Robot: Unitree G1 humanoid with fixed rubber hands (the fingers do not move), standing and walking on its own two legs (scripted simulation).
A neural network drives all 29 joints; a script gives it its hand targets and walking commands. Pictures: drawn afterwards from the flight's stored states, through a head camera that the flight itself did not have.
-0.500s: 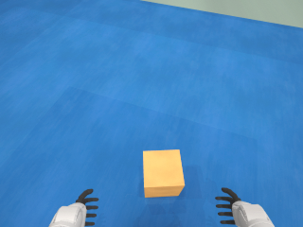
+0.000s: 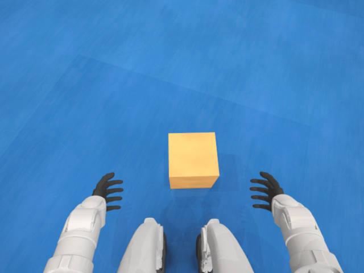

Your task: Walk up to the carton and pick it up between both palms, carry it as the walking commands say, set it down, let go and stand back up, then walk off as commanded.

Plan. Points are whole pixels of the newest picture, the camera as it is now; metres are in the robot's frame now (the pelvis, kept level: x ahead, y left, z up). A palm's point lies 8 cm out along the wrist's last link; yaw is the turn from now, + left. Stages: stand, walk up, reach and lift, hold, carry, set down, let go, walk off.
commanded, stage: reach and lift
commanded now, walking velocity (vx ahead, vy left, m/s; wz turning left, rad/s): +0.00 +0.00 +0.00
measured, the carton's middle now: (191, 162) +0.51 -0.05 -0.58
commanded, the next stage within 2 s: none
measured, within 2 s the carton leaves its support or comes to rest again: neither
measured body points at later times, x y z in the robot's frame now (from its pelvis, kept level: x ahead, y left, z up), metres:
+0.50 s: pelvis -0.01 +0.00 -0.02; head +0.23 -0.01 +0.36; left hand +0.43 +0.17 -0.13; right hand +0.42 -0.24 -0.13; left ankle +0.07 +0.11 -0.67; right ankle +0.06 -0.11 -0.67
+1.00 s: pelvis +0.01 -0.01 -0.04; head +0.33 -0.02 +0.28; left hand +0.54 +0.16 -0.16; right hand +0.53 -0.24 -0.15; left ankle +0.07 +0.11 -0.67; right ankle +0.06 -0.11 -0.67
